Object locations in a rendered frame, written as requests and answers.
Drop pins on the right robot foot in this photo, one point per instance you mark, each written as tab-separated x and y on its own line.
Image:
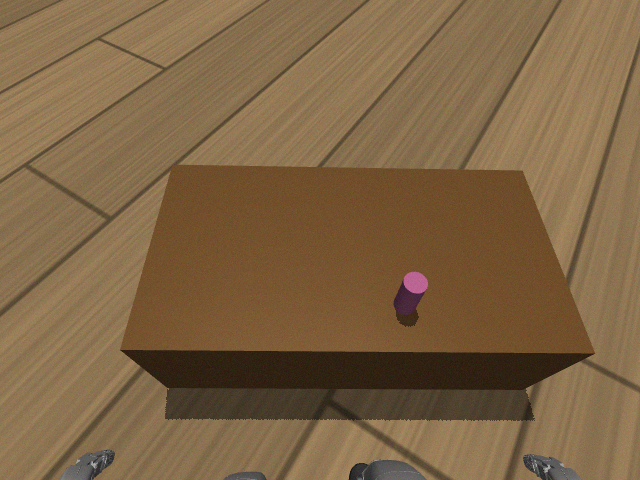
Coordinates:
357	470

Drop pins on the can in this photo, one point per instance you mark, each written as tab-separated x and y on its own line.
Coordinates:
410	293

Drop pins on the right robot hand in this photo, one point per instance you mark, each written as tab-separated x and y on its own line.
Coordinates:
549	468

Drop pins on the left robot hand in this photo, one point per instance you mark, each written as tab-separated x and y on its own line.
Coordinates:
89	466

